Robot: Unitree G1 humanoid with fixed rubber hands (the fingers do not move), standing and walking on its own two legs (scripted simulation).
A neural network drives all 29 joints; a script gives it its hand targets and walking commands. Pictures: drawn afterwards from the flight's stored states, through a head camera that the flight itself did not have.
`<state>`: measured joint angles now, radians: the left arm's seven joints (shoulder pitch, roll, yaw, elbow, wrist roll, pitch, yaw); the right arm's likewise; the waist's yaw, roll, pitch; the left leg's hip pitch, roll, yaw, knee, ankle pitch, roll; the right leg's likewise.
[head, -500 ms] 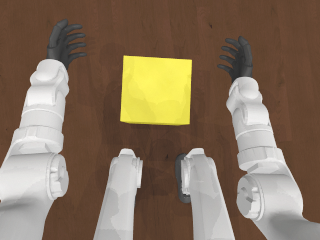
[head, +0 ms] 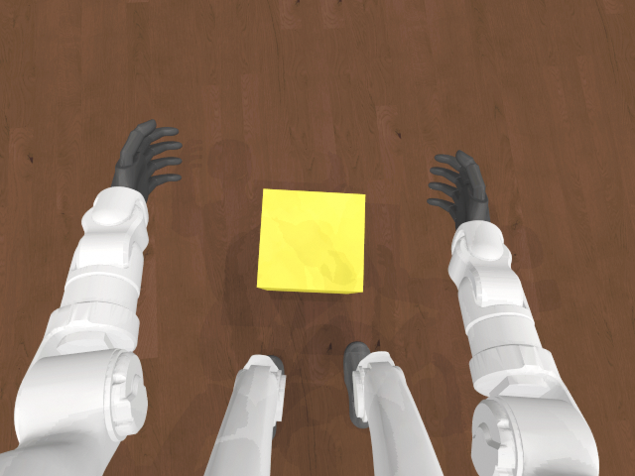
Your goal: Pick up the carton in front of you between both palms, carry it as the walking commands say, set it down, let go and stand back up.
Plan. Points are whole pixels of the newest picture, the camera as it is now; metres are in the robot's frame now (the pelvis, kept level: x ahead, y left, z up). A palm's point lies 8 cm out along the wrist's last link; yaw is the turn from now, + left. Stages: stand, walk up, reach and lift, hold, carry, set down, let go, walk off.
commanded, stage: let go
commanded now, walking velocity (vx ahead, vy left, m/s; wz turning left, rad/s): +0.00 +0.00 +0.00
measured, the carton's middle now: (310, 247) +0.44 +0.01 -0.53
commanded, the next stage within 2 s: stand in 1.10 s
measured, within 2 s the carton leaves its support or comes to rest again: neither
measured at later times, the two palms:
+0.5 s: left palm (60, 320) +0.30 +0.23 +0.02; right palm (596, 347) +0.28 -0.22 +0.03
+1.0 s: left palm (29, 428) +0.22 +0.23 +0.05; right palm out of the picture +0.23 -0.24 +0.06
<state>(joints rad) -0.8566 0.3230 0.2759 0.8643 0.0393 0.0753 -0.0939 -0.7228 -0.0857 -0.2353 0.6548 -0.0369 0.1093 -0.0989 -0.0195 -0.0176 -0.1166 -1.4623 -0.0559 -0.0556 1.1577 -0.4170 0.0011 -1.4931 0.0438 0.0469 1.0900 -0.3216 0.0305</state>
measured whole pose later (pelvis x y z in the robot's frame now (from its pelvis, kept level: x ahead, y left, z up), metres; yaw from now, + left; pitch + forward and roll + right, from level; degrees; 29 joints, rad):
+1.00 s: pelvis +0.07 -0.01 +0.12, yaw +1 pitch -5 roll -1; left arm 0.22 0.21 0.04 0.45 0.01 0.13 -0.08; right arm 0.22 -0.22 -0.03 0.41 -0.01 0.15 0.07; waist 0.00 0.01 0.10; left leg -0.06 -0.02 -0.08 0.46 -0.31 0.01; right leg -0.11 0.04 0.05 0.44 -0.24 0.00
